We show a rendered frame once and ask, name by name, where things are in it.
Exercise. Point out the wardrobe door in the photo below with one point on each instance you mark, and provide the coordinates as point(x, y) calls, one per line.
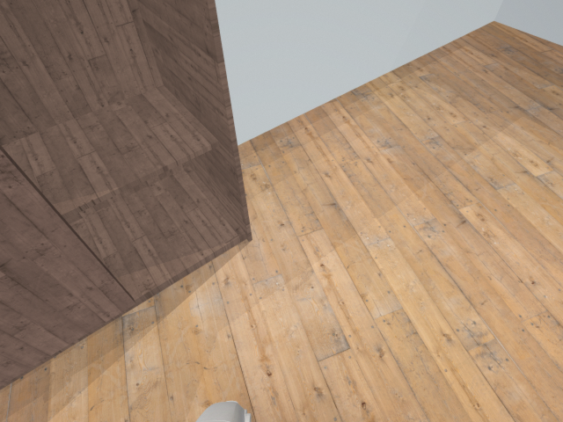
point(53, 287)

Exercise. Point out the left robot thigh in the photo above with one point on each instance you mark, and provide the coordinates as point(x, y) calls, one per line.
point(225, 412)

